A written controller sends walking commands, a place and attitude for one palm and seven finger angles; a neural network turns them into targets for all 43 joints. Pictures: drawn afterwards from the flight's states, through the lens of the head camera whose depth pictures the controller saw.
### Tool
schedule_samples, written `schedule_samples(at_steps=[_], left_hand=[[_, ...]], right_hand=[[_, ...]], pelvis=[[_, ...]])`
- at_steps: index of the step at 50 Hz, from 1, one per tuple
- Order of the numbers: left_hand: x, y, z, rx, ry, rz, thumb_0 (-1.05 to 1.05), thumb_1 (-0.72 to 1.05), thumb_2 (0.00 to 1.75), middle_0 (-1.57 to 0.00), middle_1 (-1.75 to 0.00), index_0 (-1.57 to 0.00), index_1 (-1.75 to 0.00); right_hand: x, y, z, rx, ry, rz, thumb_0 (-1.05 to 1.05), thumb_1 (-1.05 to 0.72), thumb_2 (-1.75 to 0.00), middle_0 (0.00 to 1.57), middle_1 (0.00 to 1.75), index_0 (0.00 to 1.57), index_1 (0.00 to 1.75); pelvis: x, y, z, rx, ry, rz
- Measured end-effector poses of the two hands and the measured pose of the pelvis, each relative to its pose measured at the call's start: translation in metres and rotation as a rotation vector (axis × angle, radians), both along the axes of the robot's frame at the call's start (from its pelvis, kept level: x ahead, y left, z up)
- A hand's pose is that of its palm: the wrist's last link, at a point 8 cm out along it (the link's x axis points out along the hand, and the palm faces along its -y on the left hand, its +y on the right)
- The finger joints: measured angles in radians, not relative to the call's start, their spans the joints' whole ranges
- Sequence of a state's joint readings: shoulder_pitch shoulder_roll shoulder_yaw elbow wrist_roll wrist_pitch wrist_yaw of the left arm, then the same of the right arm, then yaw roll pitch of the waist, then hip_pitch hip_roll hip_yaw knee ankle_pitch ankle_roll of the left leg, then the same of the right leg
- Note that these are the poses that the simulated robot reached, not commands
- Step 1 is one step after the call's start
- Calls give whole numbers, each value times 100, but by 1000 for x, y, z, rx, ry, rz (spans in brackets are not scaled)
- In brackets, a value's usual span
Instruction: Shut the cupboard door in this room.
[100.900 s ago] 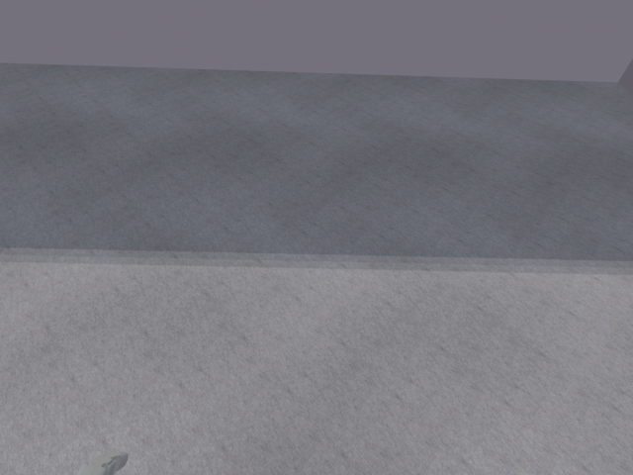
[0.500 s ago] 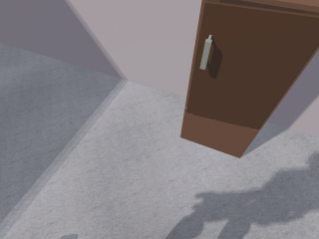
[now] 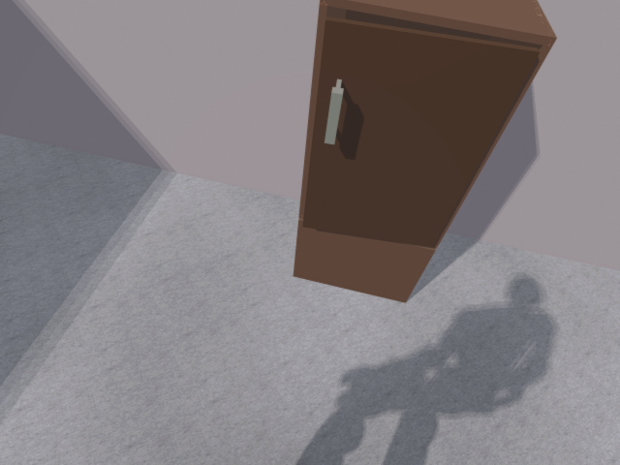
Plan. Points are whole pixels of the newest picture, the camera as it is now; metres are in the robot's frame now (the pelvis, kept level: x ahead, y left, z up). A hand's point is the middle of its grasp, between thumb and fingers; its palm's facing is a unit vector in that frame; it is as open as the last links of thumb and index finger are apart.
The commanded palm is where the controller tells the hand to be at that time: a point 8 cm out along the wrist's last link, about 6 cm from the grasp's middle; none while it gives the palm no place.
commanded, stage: take the last steps up to it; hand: left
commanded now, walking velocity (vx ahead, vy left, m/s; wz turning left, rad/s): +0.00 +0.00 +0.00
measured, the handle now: (334, 111) +0.79 +0.00 +0.03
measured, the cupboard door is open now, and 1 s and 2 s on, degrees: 5 5 5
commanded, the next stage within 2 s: come to a stop and stand still in 1.02 s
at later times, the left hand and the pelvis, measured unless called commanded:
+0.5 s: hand out of the picture +0.12 +0.12 -0.16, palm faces -0.07 -0.98 -0.20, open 7.4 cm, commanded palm none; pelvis +0.06 -0.06 +0.01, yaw -5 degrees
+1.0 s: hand (258, 369) +0.29 +0.09 -0.16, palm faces -0.09 -0.98 -0.18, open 7.4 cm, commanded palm none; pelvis +0.23 -0.09 +0.01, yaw -7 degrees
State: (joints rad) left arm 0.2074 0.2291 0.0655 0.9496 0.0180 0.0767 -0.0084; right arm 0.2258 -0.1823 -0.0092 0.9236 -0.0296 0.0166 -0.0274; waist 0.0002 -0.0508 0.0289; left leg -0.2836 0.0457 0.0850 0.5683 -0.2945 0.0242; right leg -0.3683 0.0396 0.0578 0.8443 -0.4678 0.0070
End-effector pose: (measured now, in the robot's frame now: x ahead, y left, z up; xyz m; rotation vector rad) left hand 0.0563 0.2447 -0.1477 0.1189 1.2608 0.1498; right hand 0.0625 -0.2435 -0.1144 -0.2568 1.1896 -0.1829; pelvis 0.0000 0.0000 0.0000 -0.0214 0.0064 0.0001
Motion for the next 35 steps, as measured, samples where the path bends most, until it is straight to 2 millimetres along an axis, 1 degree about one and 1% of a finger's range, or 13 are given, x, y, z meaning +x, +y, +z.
schedule_samples(at_steps=[5, 9, 11, 14, 17, 19, 20, 21, 23, 26, 28, 31, 35], left_hand=[[4, 6, 10, 10, 21, -26, 0, 91, 90, -20, -30, -19, -30], [11, 0, 17, 21, 45, -76, 0, 91, 90, -20, -30, -19, -30], [19, -6, 20, 25, 50, -107, 0, 91, 90, -19, -30, -19, -30], [38, -22, 24, 34, 36, -152, 0, 91, 90, -19, -30, -19, -30], [59, -40, 22, 50, -17, -175, 0, 91, 90, -19, -30, -19, -30], [65, -51, 23, 54, -46, -160, 0, 91, 90, -20, -30, -19, -30], [66, -56, 24, 52, -52, -149, 0, 91, 90, -20, -30, -19, -30], [66, -61, 25, 50, -52, -138, 0, 91, 90, -20, -30, -19, -30], [62, -70, 24, 42, -32, -124, 0, 91, 90, -20, -30, -19, -30], [55, -84, 18, 17, 30, -119, 0, 91, 90, -20, -30, -19, -30], [49, -92, 13, -5, 78, -115, 0, 91, 90, -20, -30, -19, -30], [44, -101, 4, -37, 149, -100, 0, 91, 90, -20, -30, -20, -30], [46, -104, -10, -70, 233, -68, 0, 91, 90, -20, -30, -20, -30]], right_hand=[[-19, 10, 0, 24, 42, -25, 0, -91, -90, 21, 30, 20, 30], [-38, 5, -4, 50, 68, -85, 1, -91, -90, 21, 30, 21, 30], [-51, -2, -8, 60, 85, -122, 0, -91, -90, 21, 30, 21, 30], [-72, -18, -15, 72, 125, -179, 0, -91, -90, 21, 30, 21, 30], [-90, -39, -29, 79, 181, -220, 0, -91, -90, 21, 30, 21, 30], [-94, -51, -32, 77, 230, -224, 1, -91, -90, 21, 30, 20, 30], [-91, -57, -31, 75, 243, -222, 1, -91, -90, 21, 30, 20, 30], [-86, -61, -28, 72, 247, -219, 1, -91, -90, 21, 30, 20, 30], [-68, -70, -22, 66, 231, -210, 1, -91, -90, 20, 30, 20, 30], [-32, -79, -15, 60, 172, -195, 1, -91, -90, 20, 30, 20, 30], [-4, -81, -12, 58, 132, -182, 1, -91, -90, 20, 30, 20, 30], [41, -79, -10, 60, 81, -152, 1, -91, -90, 20, 30, 20, 30], [105, -68, -13, 60, 12, -106, 1, -91, -90, 20, 30, 20, 30]], pelvis=[[0, 2, 8, -11, 4, -28], [3, -4, 10, -10, 9, -63], [6, -9, 10, -8, 9, -79], [13, -22, 8, -1, 8, -100], [22, -39, -2, 17, 3, -110], [29, -47, -3, 4, -3, -102], [33, -50, -1, 1, -5, -96], [38, -53, 1, 2, -5, -94], [48, -59, 5, 7, -6, -96], [64, -66, 8, 7, -2, -95], [75, -69, 8, 2, 1, -94], [96, -71, 5, -8, 4, -95], [131, -68, -4, -15, -4, -98]])
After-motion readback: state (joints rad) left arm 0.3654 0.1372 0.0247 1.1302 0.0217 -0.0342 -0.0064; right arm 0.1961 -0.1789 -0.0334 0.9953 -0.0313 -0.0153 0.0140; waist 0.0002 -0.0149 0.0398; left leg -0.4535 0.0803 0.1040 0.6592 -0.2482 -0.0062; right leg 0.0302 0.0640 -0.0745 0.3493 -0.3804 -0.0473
